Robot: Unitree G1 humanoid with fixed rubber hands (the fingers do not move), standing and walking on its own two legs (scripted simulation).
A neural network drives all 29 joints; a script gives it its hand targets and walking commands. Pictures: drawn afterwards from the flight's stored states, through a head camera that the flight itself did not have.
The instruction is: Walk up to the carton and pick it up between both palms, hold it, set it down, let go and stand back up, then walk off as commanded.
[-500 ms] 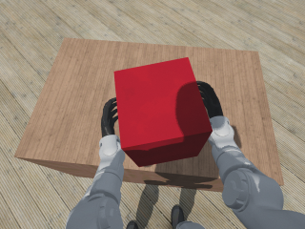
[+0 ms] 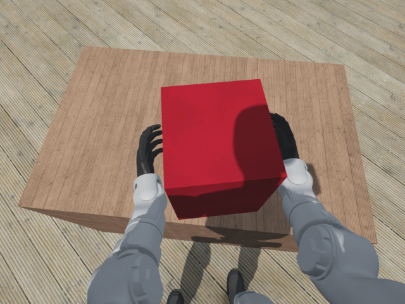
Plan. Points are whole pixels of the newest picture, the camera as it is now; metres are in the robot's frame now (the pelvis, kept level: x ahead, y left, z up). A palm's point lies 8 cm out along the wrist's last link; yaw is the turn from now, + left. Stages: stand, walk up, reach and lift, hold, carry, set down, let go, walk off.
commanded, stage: set down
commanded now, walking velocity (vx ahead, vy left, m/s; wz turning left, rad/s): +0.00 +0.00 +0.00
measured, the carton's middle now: (214, 157) +0.40 -0.02 -0.07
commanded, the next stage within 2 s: none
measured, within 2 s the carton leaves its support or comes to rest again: neither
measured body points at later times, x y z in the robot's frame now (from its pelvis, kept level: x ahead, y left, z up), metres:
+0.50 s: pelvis -0.04 -0.01 -0.02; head +0.09 -0.01 +0.41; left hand +0.39 +0.13 -0.04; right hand +0.41 -0.23 -0.01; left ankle -0.06 +0.14 -0.74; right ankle +0.01 -0.12 -0.74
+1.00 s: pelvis -0.05 -0.03 -0.03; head +0.05 -0.04 +0.41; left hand +0.41 +0.15 +0.01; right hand +0.42 -0.26 +0.04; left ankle -0.06 +0.14 -0.74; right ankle +0.01 -0.12 -0.74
